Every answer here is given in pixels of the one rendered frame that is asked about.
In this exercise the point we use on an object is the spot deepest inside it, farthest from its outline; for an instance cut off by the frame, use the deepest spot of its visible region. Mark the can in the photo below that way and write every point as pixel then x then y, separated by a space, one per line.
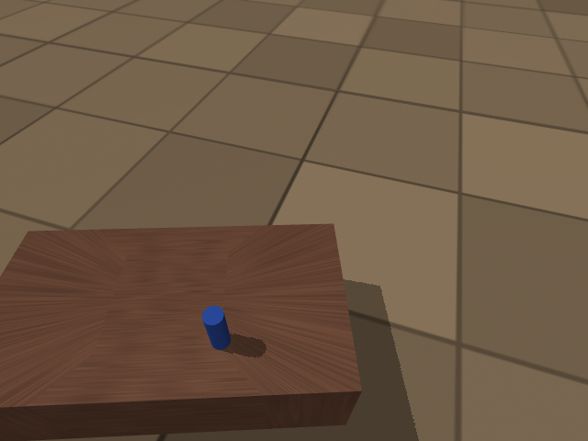
pixel 216 326

